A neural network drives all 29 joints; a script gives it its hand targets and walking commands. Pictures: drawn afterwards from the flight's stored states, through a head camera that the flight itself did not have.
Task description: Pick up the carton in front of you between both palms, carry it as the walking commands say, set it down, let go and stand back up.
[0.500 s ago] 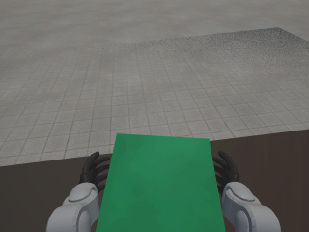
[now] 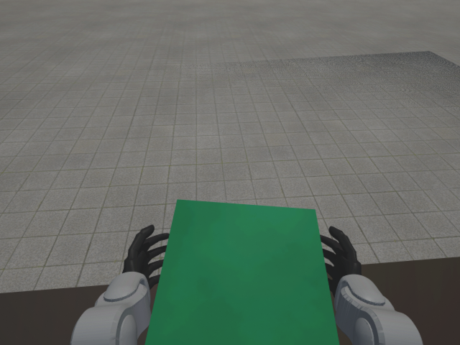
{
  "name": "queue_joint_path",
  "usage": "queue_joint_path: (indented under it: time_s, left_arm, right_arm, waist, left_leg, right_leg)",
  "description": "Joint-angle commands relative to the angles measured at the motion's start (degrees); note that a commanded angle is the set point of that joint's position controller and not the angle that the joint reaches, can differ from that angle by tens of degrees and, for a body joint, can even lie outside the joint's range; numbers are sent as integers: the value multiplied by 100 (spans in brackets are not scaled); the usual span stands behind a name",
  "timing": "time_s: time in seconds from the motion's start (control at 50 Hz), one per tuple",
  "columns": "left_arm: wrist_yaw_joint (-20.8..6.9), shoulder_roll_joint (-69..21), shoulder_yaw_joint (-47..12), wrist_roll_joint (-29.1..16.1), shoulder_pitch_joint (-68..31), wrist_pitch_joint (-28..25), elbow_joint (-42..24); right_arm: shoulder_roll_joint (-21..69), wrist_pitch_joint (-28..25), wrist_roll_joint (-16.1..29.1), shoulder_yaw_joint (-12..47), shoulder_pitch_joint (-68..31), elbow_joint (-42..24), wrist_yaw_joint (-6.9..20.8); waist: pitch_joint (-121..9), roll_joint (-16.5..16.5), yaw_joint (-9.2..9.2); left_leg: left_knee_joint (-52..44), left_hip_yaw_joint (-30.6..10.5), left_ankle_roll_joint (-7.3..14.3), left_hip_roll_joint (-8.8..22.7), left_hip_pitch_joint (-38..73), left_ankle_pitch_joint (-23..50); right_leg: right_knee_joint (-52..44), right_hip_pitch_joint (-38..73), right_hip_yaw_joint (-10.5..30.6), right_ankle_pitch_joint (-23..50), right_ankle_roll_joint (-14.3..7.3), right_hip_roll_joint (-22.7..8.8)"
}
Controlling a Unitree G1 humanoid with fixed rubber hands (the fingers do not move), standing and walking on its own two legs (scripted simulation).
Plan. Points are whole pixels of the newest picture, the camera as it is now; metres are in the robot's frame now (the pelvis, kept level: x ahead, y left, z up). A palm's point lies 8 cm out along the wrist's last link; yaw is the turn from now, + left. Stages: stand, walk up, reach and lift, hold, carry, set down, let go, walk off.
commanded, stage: carry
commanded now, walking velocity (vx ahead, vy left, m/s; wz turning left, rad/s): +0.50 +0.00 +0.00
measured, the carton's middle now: (238, 300) +0.22 +0.00 +0.03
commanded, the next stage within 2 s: none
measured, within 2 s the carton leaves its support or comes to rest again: neither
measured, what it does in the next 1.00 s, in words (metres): walks ahead: right foot, then left foot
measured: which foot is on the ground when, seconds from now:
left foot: down 0.00-0.50, up 0.52-0.86, down 0.88-1.00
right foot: down 0.00-0.04, up 0.06-0.48, down 0.50-0.88, up 0.90-1.00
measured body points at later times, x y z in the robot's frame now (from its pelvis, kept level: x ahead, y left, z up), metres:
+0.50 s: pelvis +0.33 +0.00 -0.01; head +0.32 -0.01 +0.44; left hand +0.65 +0.16 +0.10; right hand +0.65 -0.16 +0.09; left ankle +0.15 +0.09 -0.72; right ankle +0.47 -0.08 -0.72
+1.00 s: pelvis +0.57 -0.01 +0.01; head +0.65 -0.01 +0.45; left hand +0.93 +0.13 +0.08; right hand +0.92 -0.18 +0.08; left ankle +0.60 +0.07 -0.71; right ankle +0.52 -0.10 -0.69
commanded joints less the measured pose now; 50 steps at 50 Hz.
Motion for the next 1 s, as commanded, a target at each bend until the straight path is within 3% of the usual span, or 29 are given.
queue_joint_path:
  time_s: [0.0,0.02,0.04,0.06,0.1,0.14,0.2,0.28,0.38,0.44,0.46,0.48,0.5,0.52,0.54,0.56,0.58,0.6,0.66,0.72,0.78,0.82,0.84,0.86,0.88,0.9,0.92,0.94,0.98]
  left_arm:
    - [-48,-3148,-2909,-878,-1987,-91,-619]
    - [-58,-3175,-2982,-920,-2018,-89,-800]
    - [-80,-3222,-3071,-977,-2178,-111,-839]
    - [-112,-3502,-3172,-1009,-2263,-171,-706]
    - [-197,-3937,-3146,-965,-2429,-323,-443]
    - [-213,-4093,-3072,-803,-2513,-485,-98]
    - [-107,-3949,-2849,-519,-2674,-665,321]
    - [99,-3586,-2517,-371,-3324,-807,792]
    - [309,-3158,-2149,-421,-4514,-987,1437]
    - [370,-3066,-1836,-375,-5134,-1075,2015]
    - [385,-3056,-1729,-369,-5268,-1108,2275]
    - [396,-3073,-1630,-377,-5385,-1147,2540]
    - [396,-3021,-1534,-370,-5485,-1172,2686]
    - [428,-2969,-1478,-440,-5855,-1206,2774]
    - [400,-3252,-1543,-622,-6046,-1232,2840]
    - [337,-3488,-1651,-788,-6396,-1290,2739]
    - [270,-3766,-1788,-933,-6712,-1341,2645]
    - [218,-3966,-1862,-993,-6942,-1395,2594]
    - [134,-4344,-2017,-1072,-7125,-1520,2425]
    - [86,-4370,-2110,-1031,-6876,-1538,2242]
    - [61,-4312,-2221,-958,-6504,-1499,1949]
    - [76,-4213,-2268,-902,-6282,-1442,1770]
    - [98,-4130,-2286,-852,-6150,-1401,1757]
    - [125,-4052,-2283,-782,-5946,-1348,1750]
    - [145,-3992,-2290,-716,-5859,-1276,1711]
    - [142,-4001,-2312,-700,-5757,-1214,1670]
    - [139,-3927,-2274,-670,-5747,-1173,1567]
    - [143,-3892,-2212,-619,-5849,-1147,1509]
    - [153,-3883,-2116,-588,-5896,-1155,1515]
  right_arm:
    - [3350,-55,851,2907,-1686,-218,21]
    - [3299,-94,874,2876,-1794,-207,31]
    - [3522,-124,968,2957,-1769,-147,63]
    - [3674,-165,1028,3017,-1947,-261,124]
    - [4048,-321,1049,3162,-2278,-196,236]
    - [4143,-465,1061,3226,-2601,-48,305]
    - [3964,-621,987,3118,-2813,360,303]
    - [3574,-780,802,2757,-3287,908,98]
    - [3216,-975,644,2319,-4338,1637,-218]
    - [3205,-1049,596,2188,-5172,2128,-330]
    - [3258,-1062,579,2162,-5451,2295,-362]
    - [3281,-1072,542,2122,-5695,2450,-393]
    - [3300,-1082,511,2010,-5897,2583,-439]
    - [3435,-1085,479,1912,-5879,2804,-456]
    - [3527,-1107,506,1803,-6179,2888,-472]
    - [3750,-1132,560,1757,-6449,2954,-472]
    - [3940,-1182,600,1704,-6682,2976,-461]
    - [4106,-1219,581,1651,-6777,3037,-436]
    - [4317,-1322,506,1682,-6706,3108,-351]
    - [4370,-1381,511,1810,-6410,2989,-290]
    - [4347,-1383,566,2010,-6171,2618,-232]
    - [4249,-1339,674,2177,-6118,2301,-184]
    - [4197,-1301,703,2247,-6000,2217,-153]
    - [4090,-1257,724,2283,-5887,2145,-125]
    - [3955,-1210,714,2291,-5819,2097,-109]
    - [3983,-1159,735,2362,-5718,2161,-116]
    - [4069,-1128,821,2401,-5594,2200,-103]
    - [4161,-1119,868,2474,-5640,2119,-74]
    - [4264,-1127,1016,2672,-5846,1879,-11]
  waist:
    - [-771,-186,-273]
    - [-1346,1393,-297]
    - [-1291,2045,-256]
    - [-1271,1451,-238]
    - [-1222,365,-226]
    - [-1173,407,-166]
    - [-835,686,-163]
    - [-368,736,-265]
    - [-147,833,-392]
    - [-365,910,-97]
    - [-684,706,131]
    - [-1134,204,298]
    - [-1570,-631,449]
    - [-1959,-2013,310]
    - [-1977,-1837,328]
    - [-1952,-1467,341]
    - [-1957,-672,316]
    - [-1924,-402,285]
    - [-2043,-401,185]
    - [-2191,-572,217]
    - [-2247,-861,209]
    - [-2139,-735,137]
    - [-2220,-706,-85]
    - [-2223,-411,-282]
    - [-2304,341,-431]
    - [-2513,1336,-538]
    - [-2424,1442,-559]
    - [-2233,1213,-604]
    - [-2194,764,-591]
  left_leg:
    - [-104,-143,145,-112,2958,-771]
    - [-875,-3011,940,1579,4248,-2089]
    - [-1682,-4454,1252,2098,4454,-1178]
    - [-1460,-3781,1210,2031,4248,-251]
    - [-1108,-2658,919,1701,3457,470]
    - [-1322,-1938,615,1435,2824,-197]
    - [-1698,-1479,672,1308,2534,-867]
    - [-1721,-993,772,1090,2527,-332]
    - [-1364,-738,723,966,2710,340]
    - [-538,-594,570,953,2942,1615]
    - [251,-317,404,801,2905,2274]
    - [1585,-104,223,480,2588,2246]
    - [3223,-192,64,129,1678,871]
    - [4706,-696,-142,-879,-406,-2372]
    - [5390,-1346,28,-747,-864,-2610]
    - [5592,-1469,118,-579,-1123,-2528]
    - [5356,-1503,135,-411,-1123,-2348]
    - [4961,-1531,129,-241,-1047,-2147]
    - [3395,-1421,18,-150,-644,-1891]
    - [1937,-1023,-1,-416,-269,-1233]
    - [1205,-631,42,-712,104,-357]
    - [750,-447,129,-805,623,491]
    - [568,-619,268,-648,1359,1122]
    - [148,-914,340,-382,2140,2437]
    - [275,-1740,609,339,3207,5013]
    - [327,-2762,1304,1135,4264,6414]
    - [356,-2878,1529,1296,4635,6098]
    - [394,-2827,1437,1199,4682,5668]
    - [248,-2601,1176,1002,4225,4843]
  right_leg:
    - [2488,-1624,-191,3865,-373,-614]
    - [4464,-3396,-37,2424,-58,-1]
    - [5640,-4476,561,-29,-79,517]
    - [6267,-4649,1110,-15,-265,95]
    - [6088,-4612,1271,453,-482,-308]
    - [5411,-4322,1168,939,-497,-380]
    - [4581,-4515,912,1370,-386,-388]
    - [3105,-4731,582,2057,-292,-329]
    - [2075,-4334,354,2421,-538,-58]
    - [1894,-3600,247,2008,-772,153]
    - [1572,-2789,36,1876,-768,396]
    - [1296,-1693,5,1564,-711,578]
    - [1206,-750,1611,1702,-709,-570]
    - [488,560,4401,2195,-1598,-1861]
    - [478,660,4439,3088,-1840,-1795]
    - [794,571,3766,4242,-1820,-1676]
    - [1027,372,3204,5046,-1708,-1562]
    - [1093,120,2801,5296,-1567,-1481]
    - [1094,-48,2079,5875,-1356,-1309]
    - [1281,2,1409,6916,-1348,-1027]
    - [1599,75,925,7290,-1240,-747]
    - [1995,-302,596,6861,-1100,-563]
    - [2436,-840,510,6617,-990,-615]
    - [2804,-1478,418,6083,-799,-465]
    - [3369,-2428,469,4153,-541,-16]
    - [4120,-3629,882,310,-363,569]
    - [4024,-4263,1277,-889,-352,542]
    - [3498,-4526,1410,-1030,-392,408]
    - [2243,-3920,1311,-268,-374,353]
